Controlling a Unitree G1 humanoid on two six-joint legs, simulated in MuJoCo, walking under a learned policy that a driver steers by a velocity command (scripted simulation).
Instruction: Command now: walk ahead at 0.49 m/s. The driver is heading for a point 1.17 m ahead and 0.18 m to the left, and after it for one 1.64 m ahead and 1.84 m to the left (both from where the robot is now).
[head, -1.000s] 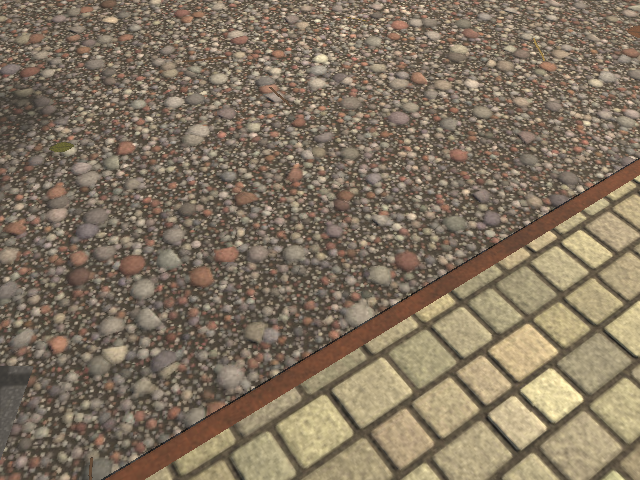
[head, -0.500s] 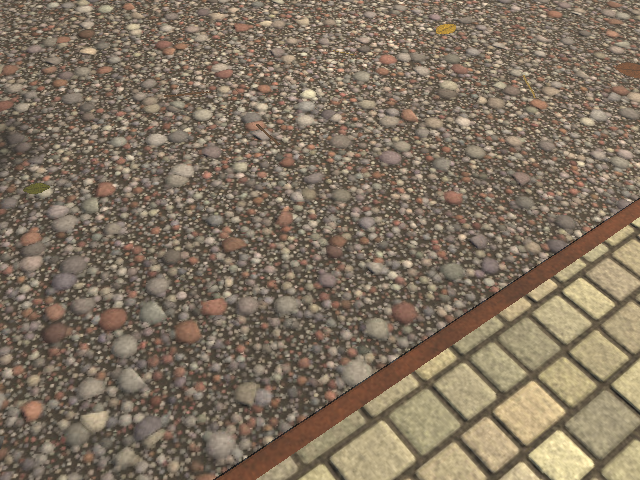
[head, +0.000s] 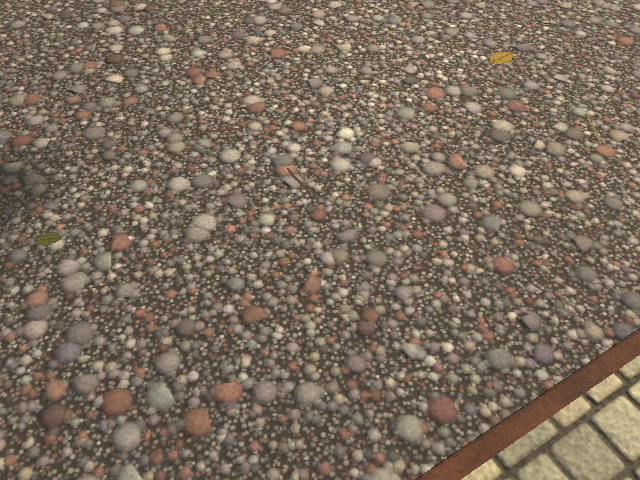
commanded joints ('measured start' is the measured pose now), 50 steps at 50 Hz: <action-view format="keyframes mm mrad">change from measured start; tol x32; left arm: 1 -45 116 16 -49 2 -24 14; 50 -81 115 42 -111 -4 -5 6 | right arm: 1 64 -51 -15 -40 -17 11 -13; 12 -273 -58 -7 -155 5 -15 34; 18 282 -240 -79 -25 -18 -18 33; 50 54 -126 -39 -7 8 -27 2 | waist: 1 -56 -73 45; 18 -139 239 -391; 50 13 -62 -79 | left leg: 1 -29 61 -1 -108 127 -36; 13 20 -27 54 -676 190 -3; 16 536 -13 23 -697 175 87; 18 1007 303 -671 -885 -16 280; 23 473 125 -182 -1016 186 155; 34 536 87 -2 -1087 315 141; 44 628 80 61 -621 792 69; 46 2 -179 47 38 -270 -22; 50 -70 7 -15 55 -68 11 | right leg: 1 -118 -282 226 -233 39 -178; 14 207 -349 195 -30 179 -79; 16 67 -245 101 365 341 -23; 19 -597 -112 188 1024 -380 29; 40 -526 -181 72 225 117 34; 44 -2 -92 5 193 70 -43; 46 632 -499 727 78 -116 -266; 50 160 -377 414 -74 35 -144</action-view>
